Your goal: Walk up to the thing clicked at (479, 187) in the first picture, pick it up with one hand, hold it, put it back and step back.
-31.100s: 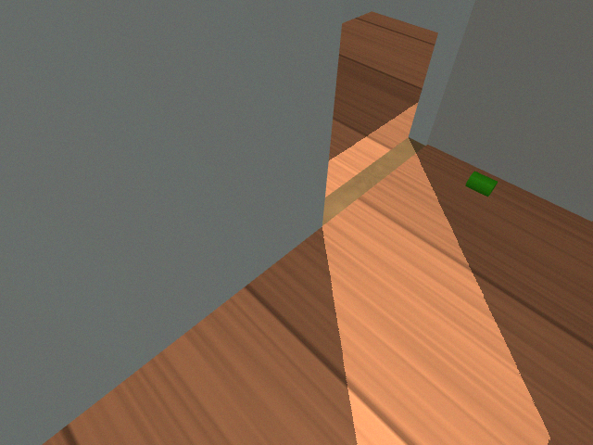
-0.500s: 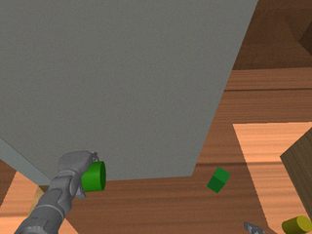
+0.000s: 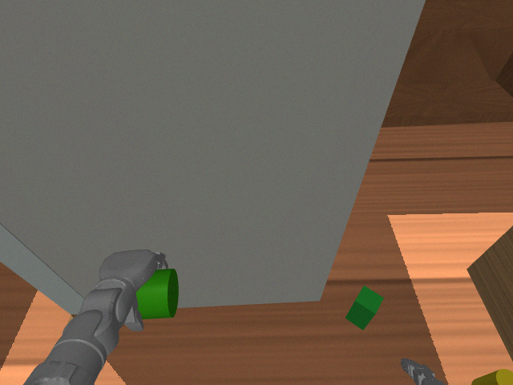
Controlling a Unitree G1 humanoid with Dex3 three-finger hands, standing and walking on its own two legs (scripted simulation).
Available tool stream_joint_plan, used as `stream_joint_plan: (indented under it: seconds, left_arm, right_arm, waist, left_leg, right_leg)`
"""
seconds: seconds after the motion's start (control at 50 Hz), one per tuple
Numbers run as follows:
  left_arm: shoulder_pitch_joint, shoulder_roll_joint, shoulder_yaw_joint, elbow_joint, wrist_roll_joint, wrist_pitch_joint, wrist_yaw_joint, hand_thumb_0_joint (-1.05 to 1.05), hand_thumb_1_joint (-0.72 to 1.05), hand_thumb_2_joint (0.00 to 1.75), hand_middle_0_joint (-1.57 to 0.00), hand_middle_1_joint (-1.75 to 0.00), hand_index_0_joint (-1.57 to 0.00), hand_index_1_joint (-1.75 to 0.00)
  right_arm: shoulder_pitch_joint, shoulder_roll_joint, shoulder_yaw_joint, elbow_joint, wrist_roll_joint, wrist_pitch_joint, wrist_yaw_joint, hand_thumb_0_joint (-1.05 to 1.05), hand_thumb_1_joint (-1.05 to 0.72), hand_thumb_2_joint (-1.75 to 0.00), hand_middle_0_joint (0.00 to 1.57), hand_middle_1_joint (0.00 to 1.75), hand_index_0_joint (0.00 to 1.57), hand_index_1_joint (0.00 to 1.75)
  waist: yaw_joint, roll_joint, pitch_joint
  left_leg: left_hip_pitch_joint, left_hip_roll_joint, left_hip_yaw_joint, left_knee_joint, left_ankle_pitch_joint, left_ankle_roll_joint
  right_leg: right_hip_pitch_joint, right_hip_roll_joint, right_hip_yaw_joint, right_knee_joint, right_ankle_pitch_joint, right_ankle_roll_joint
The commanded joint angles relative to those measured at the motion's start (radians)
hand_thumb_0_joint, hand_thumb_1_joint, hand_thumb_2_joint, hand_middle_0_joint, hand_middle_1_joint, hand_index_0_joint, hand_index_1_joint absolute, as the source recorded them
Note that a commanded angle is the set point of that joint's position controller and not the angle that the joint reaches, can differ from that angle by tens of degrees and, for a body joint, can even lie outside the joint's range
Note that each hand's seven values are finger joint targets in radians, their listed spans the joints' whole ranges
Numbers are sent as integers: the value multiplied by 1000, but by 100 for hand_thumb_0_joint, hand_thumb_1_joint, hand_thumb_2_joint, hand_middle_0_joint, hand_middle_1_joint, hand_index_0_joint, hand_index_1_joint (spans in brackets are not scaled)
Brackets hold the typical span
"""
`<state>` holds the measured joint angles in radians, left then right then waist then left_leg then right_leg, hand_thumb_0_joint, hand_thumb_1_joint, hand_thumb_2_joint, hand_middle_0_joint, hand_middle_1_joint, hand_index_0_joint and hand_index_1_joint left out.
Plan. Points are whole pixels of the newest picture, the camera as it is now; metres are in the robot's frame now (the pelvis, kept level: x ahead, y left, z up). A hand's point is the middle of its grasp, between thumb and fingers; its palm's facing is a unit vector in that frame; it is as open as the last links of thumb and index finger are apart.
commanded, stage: hold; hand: left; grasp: from above
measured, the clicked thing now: (141, 294) +0.30 +0.22 -0.08
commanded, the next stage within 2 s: crouch in 1.28 s
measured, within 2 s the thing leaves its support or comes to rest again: neither
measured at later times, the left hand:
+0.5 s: hand (135, 300) +0.27 +0.22 -0.04, palm faces -0.46 -0.07 -0.89, open 11.1 cm
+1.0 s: hand (131, 303) +0.27 +0.22 -0.03, palm faces -0.48 -0.06 -0.88, open 11.1 cm
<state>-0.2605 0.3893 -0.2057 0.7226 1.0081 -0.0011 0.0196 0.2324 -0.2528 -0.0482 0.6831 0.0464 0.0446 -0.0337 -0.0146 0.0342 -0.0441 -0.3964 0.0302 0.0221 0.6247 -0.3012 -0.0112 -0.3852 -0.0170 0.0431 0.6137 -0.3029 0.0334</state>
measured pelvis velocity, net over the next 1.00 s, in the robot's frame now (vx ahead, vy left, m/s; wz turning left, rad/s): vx -0.02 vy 0.00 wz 0.00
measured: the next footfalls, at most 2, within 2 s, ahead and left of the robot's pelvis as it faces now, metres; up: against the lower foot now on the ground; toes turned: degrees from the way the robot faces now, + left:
none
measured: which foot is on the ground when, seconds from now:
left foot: down 0.00-1.00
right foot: down 0.00-1.00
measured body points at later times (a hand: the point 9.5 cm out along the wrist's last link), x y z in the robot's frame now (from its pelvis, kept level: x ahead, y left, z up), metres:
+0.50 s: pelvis -0.01 -0.01 +0.01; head -0.01 -0.02 +0.46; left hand +0.29 +0.22 +0.01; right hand +0.13 -0.26 -0.10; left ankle +0.01 +0.13 -0.73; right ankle +0.01 -0.14 -0.73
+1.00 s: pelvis -0.02 +0.00 +0.01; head -0.01 -0.02 +0.46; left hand +0.29 +0.22 +0.02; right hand +0.14 -0.25 -0.10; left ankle +0.01 +0.13 -0.73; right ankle +0.01 -0.14 -0.73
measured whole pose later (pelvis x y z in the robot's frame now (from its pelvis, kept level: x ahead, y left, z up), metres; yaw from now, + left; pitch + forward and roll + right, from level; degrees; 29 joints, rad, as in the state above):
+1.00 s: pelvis -0.02 +0.00 +0.01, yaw +0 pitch +0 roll +0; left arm -0.22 0.41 -0.21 0.62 0.99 -0.02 -0.06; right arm 0.18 -0.25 -0.02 0.66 0.06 0.06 -0.05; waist 0.01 0.04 0.00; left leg -0.28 0.03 0.02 0.50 -0.22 -0.02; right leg -0.27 -0.02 0.04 0.51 -0.24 0.03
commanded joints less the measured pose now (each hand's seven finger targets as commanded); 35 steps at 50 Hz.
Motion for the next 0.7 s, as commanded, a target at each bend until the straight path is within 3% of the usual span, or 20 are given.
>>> stream_joint_plan:
  seconds: [0.0, 0.12, 0.24, 0.3, 0.36, 0.54, 0.56, 0.58, 0.6, 0.62, 0.68]
  left_arm:
    - [-363, 216, 103, -219, 4, 2, 47, 0, 72, 95, -114, -60, -111, -63]
    - [-357, 206, 91, -252, -1, 3, 33, 0, 71, 94, -112, -61, -109, -64]
    - [-360, 230, 108, -276, -4, -3, 19, 0, 72, 94, -113, -60, -110, -64]
    - [-344, 204, 89, -269, -6, 0, 15, 0, 73, 93, -113, -61, -110, -64]
    - [-333, 225, 110, -258, -13, 2, 12, 0, 71, 91, -112, -61, -109, -63]
    - [-340, 229, 103, -316, -10, -11, -8, 0, 71, 94, -112, -63, -109, -66]
    - [-345, 245, 123, -321, -12, -13, -6, 0, 71, 95, -111, -63, -109, -66]
    - [-347, 239, 114, -319, -10, -12, -7, 0, 70, 94, -111, -64, -108, -67]
    - [-342, 239, 122, -337, -14, -13, -7, 0, 71, 95, -112, -65, -109, -67]
    - [-340, 206, 86, -334, -11, -10, -10, 0, 71, 94, -110, -67, -108, -69]
    - [-344, 243, 121, -348, -15, -7, -10, 0, 71, 94, -111, -64, -109, -66]
  right_arm:
    - [-45, -144, -45, -124, -4, -38, -11, 0, -89, -90, 20, 30, 20, 30]
    - [-60, -137, -41, -130, -3, -35, -11, 0, -89, -90, 20, 30, 20, 30]
    - [-92, -138, -38, -140, 0, -34, -15, 0, -89, -90, 20, 30, 20, 30]
    - [-92, -136, -32, -142, 0, -35, -16, 0, -89, -90, 20, 30, 20, 30]
    - [-106, -136, -32, -145, 2, -35, -19, 0, -89, -90, 20, 30, 20, 30]
    - [-136, -131, -23, -158, 4, -36, -24, 0, -90, -90, 20, 30, 20, 30]
    - [-136, -135, -25, -156, 5, -36, -25, 0, -89, -90, 20, 30, 20, 30]
    - [-133, -131, -21, -152, 4, -36, -25, 0, -90, -90, 20, 30, 20, 30]
    - [-139, -128, -23, -156, 5, -36, -25, 0, -90, -90, 20, 30, 20, 30]
    - [-140, -128, -21, -158, 5, -37, -25, 0, -89, -90, 20, 30, 20, 30]
    - [-138, -130, -22, -152, 6, -35, -27, 0, -89, -90, 20, 30, 20, 30]
  waist:
    - [-2, 1, -267]
    - [-3, 4, -258]
    - [12, 15, -250]
    - [-1, -9, -227]
    - [13, -22, -216]
    - [14, -7, -206]
    - [18, 0, -216]
    - [10, 1, -215]
    - [22, 15, -232]
    - [8, 5, -225]
    - [17, 6, -230]
  left_leg:
    - [185, -44, 15, -83, 275, 14]
    - [194, -45, 16, -104, 249, 17]
    - [210, -44, 14, -125, 226, 14]
    - [205, -45, 16, -131, 210, 19]
    - [202, -43, 15, -143, 200, 19]
    - [224, -46, 12, -162, 163, 19]
    - [230, -47, 15, -164, 162, 19]
    - [232, -45, 13, -166, 175, 19]
    - [244, -44, 14, -166, 186, 17]
    - [243, -44, 12, -165, 195, 17]
    - [247, -47, 20, -168, 203, 20]
  right_leg:
    - [79, 46, -35, -94, 249, -35]
    - [96, 45, -34, -113, 224, -33]
    - [103, 44, -36, -133, 193, -35]
    - [104, 43, -31, -144, 184, -32]
    - [114, 44, -36, -153, 167, -33]
    - [115, 41, -32, -175, 127, -33]
    - [120, 40, -29, -176, 128, -33]
    - [122, 41, -31, -173, 142, -34]
    - [130, 42, -33, -173, 149, -35]
    - [121, 43, -33, -170, 158, -35]
    - [138, 40, -29, -177, 172, -32]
